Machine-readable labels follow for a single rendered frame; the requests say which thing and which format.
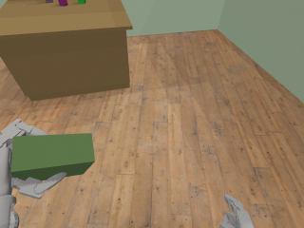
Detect robot left hand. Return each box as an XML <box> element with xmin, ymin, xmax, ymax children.
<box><xmin>0</xmin><ymin>119</ymin><xmax>67</xmax><ymax>200</ymax></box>

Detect sponge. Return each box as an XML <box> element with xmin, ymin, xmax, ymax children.
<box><xmin>10</xmin><ymin>133</ymin><xmax>95</xmax><ymax>181</ymax></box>

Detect robot right hand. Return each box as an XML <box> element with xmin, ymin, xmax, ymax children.
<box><xmin>219</xmin><ymin>194</ymin><xmax>256</xmax><ymax>228</ymax></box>

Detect robot left forearm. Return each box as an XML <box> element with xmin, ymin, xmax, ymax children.
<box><xmin>0</xmin><ymin>195</ymin><xmax>20</xmax><ymax>228</ymax></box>

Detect table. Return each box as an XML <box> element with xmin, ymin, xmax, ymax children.
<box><xmin>0</xmin><ymin>0</ymin><xmax>133</xmax><ymax>102</ymax></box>

